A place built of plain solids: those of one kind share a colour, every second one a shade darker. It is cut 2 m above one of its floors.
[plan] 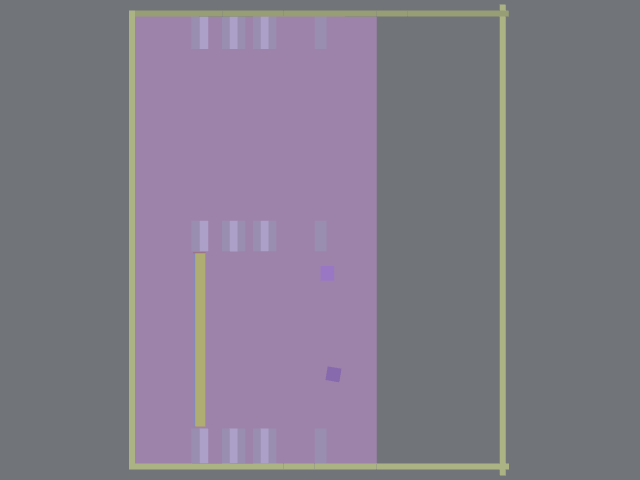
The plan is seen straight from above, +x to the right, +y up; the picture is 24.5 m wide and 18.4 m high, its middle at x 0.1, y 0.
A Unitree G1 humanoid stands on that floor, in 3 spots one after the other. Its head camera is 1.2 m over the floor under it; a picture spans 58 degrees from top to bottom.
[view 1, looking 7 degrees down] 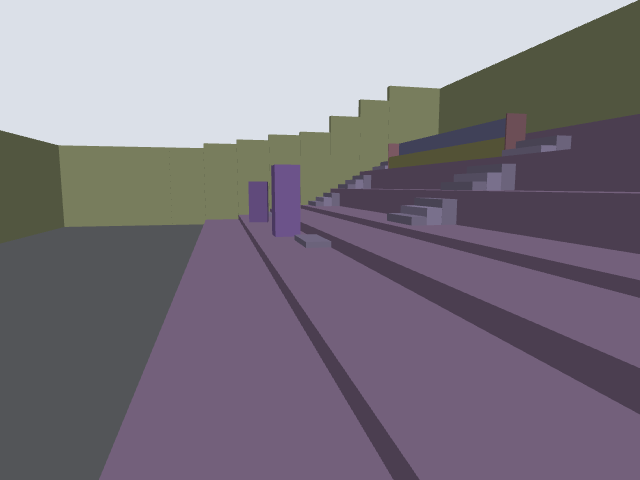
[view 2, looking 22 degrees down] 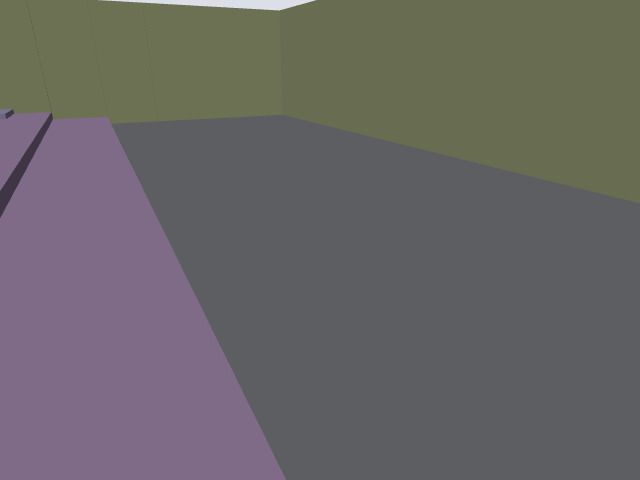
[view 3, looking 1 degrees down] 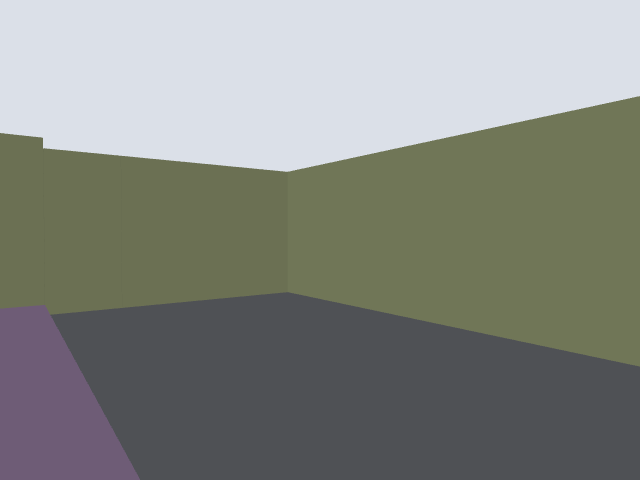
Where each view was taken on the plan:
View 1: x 1.75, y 7.90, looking -103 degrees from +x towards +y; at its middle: tread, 7.64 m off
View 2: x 1.92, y -3.83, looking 63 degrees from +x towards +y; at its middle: ground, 3.66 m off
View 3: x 1.75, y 0.10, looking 54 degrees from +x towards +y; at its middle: wall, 8.91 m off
